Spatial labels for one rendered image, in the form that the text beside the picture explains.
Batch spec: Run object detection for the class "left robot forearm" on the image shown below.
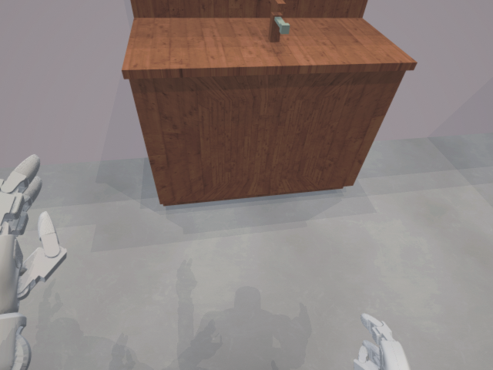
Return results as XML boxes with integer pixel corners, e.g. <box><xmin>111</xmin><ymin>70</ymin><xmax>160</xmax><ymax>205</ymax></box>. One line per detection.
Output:
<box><xmin>0</xmin><ymin>312</ymin><xmax>32</xmax><ymax>370</ymax></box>

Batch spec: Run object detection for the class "robot left hand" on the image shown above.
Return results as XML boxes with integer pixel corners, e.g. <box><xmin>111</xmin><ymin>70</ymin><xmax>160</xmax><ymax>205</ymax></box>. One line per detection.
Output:
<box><xmin>0</xmin><ymin>154</ymin><xmax>67</xmax><ymax>315</ymax></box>

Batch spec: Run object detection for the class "counter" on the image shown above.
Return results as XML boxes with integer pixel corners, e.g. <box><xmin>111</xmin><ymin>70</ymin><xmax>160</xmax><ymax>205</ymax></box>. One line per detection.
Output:
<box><xmin>122</xmin><ymin>0</ymin><xmax>417</xmax><ymax>206</ymax></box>

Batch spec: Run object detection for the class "tap lever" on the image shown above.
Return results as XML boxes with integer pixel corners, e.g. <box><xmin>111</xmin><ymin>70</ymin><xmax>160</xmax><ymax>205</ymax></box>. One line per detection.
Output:
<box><xmin>274</xmin><ymin>17</ymin><xmax>290</xmax><ymax>34</ymax></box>

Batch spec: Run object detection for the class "robot right hand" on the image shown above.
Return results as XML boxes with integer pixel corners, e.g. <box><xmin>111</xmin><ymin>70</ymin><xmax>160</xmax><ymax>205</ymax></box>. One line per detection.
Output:
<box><xmin>354</xmin><ymin>313</ymin><xmax>411</xmax><ymax>370</ymax></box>

